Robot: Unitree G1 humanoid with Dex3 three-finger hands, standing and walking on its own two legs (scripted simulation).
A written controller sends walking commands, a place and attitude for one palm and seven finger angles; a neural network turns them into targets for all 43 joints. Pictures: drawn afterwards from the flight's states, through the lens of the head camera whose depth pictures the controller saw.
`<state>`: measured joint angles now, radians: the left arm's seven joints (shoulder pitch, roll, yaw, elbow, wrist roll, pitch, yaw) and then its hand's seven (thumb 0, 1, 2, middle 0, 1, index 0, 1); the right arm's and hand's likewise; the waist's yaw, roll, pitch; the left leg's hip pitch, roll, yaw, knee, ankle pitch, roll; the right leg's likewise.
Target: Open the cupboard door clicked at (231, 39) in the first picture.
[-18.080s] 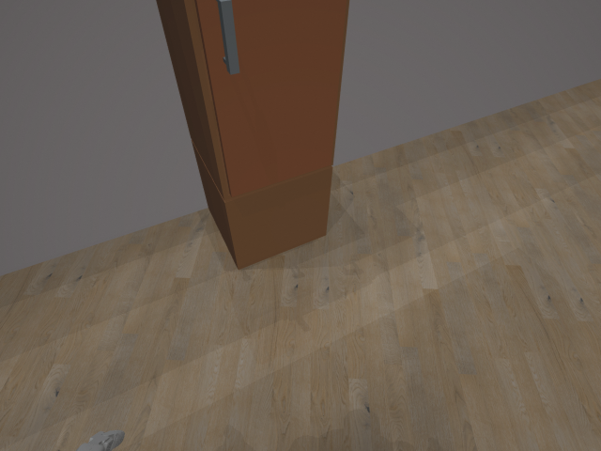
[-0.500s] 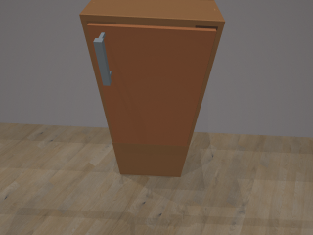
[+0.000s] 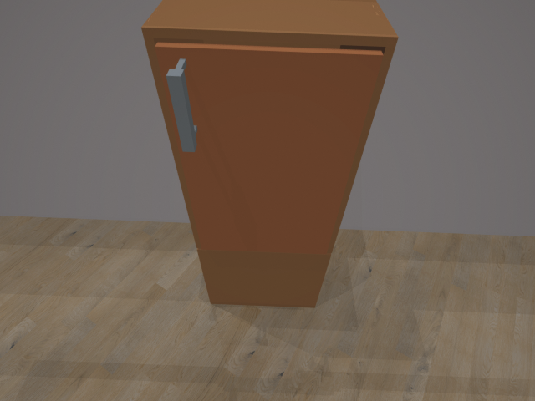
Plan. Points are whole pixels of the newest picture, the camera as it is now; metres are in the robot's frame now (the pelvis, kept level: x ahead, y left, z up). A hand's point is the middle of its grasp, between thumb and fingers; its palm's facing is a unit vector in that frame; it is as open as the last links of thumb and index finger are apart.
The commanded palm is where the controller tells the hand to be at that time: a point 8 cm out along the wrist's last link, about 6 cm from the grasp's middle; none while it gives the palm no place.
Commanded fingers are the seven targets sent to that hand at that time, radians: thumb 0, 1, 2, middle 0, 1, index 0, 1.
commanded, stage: look again from close up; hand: left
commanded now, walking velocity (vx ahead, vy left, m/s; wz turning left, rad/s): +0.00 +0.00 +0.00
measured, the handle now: (185, 107) +0.55 +0.18 +0.16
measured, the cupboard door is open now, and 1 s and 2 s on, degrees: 0 0 0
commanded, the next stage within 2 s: raise the hand with hooked fingers in 0.06 s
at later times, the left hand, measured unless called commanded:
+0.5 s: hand (160, 355) +0.18 +0.16 +0.01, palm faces +0.00 -1.00 -0.01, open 8.1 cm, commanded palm +0.12 +0.24 -0.01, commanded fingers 0.00 0.48 0.72 -0.23 -0.57 -0.23 -0.57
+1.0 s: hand (111, 308) +0.22 +0.22 +0.06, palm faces +0.06 -1.00 -0.04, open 11.1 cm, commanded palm +0.18 +0.27 +0.07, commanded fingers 0.00 -0.10 0.47 -0.27 -0.94 -0.27 -0.94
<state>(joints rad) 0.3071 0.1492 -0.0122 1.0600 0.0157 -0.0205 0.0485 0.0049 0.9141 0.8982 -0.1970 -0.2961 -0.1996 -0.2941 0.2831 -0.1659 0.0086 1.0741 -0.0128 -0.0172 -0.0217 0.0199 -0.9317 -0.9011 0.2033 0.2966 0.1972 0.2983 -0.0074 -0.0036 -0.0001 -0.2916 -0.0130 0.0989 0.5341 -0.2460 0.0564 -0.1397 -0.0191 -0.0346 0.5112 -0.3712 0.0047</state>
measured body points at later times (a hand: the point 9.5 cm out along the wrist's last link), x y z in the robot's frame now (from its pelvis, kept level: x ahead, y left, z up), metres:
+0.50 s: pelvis -0.03 -0.02 -0.04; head -0.02 -0.02 +0.41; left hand +0.18 +0.21 +0.01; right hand +0.17 -0.26 -0.09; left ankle +0.03 +0.08 -0.73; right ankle -0.03 -0.11 -0.73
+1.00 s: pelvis +0.00 -0.02 -0.02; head +0.02 -0.03 +0.43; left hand +0.21 +0.28 +0.07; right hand +0.16 -0.25 -0.11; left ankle +0.03 +0.08 -0.73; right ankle -0.03 -0.11 -0.73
